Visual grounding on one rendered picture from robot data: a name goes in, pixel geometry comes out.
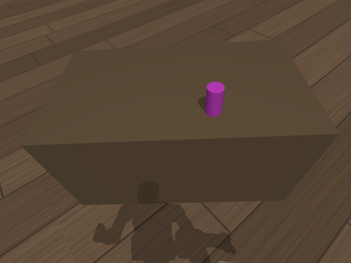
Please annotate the can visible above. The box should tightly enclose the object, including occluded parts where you can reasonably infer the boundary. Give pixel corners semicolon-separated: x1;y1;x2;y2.
205;82;225;117

